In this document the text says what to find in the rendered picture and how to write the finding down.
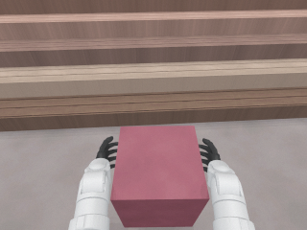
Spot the robot left forearm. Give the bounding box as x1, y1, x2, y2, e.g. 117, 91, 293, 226
68, 158, 111, 230

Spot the robot right forearm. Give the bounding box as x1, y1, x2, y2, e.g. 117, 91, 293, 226
207, 160, 255, 230

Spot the left robot hand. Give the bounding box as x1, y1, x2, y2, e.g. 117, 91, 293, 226
96, 136, 119, 169

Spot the carton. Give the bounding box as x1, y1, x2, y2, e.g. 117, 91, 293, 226
110, 126, 210, 228

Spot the right robot hand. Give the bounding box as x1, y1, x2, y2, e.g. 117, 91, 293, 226
199, 138, 221, 172

